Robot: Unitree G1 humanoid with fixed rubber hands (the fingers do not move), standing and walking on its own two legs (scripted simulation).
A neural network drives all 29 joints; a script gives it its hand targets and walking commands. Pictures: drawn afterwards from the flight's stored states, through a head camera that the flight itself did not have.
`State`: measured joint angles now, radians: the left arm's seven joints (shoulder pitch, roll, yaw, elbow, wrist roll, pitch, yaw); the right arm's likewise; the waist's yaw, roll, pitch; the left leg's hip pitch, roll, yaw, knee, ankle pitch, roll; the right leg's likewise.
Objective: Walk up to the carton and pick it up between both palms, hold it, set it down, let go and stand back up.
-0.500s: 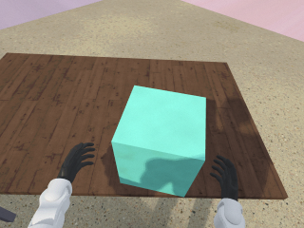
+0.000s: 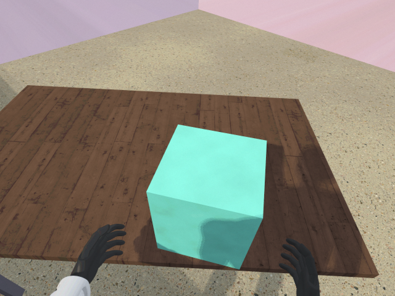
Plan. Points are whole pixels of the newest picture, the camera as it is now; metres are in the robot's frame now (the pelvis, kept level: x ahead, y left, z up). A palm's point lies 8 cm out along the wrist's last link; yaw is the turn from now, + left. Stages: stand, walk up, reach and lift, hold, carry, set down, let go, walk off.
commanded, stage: set down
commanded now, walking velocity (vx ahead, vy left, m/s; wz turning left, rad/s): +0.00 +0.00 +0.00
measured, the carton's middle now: (208, 197) +0.36 +0.00 -0.02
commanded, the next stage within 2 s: none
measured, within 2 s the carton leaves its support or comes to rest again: neither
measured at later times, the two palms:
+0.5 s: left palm (87, 272) +0.18 +0.24 -0.03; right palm (307, 285) +0.17 -0.19 -0.03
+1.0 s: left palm (86, 279) +0.18 +0.25 -0.05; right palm (311, 285) +0.17 -0.20 -0.04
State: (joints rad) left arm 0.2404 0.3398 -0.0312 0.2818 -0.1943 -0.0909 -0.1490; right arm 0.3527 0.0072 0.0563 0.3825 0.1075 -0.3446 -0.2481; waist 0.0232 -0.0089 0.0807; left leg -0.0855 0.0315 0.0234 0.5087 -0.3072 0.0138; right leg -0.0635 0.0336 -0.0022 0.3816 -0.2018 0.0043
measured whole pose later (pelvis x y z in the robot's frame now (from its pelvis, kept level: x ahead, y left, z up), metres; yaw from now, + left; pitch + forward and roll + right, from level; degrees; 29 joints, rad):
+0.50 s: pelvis +0.02 -0.01 +0.00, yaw +1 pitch -6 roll -2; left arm 0.26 0.37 -0.04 0.34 -0.20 -0.09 -0.14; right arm 0.36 -0.01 0.03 0.35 0.07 -0.20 -0.21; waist 0.03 0.00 0.10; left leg -0.05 0.03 0.01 0.47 -0.31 0.00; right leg -0.04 0.03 -0.01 0.38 -0.23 0.00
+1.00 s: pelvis +0.03 +0.01 +0.00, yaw -1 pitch -6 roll -2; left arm 0.30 0.31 -0.02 0.42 -0.10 -0.12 -0.09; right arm 0.30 -0.07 -0.02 0.58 0.08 -0.36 -0.09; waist 0.03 -0.02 0.08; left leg -0.02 0.02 0.04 0.43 -0.31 0.02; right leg -0.02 0.03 0.03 0.32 -0.21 0.01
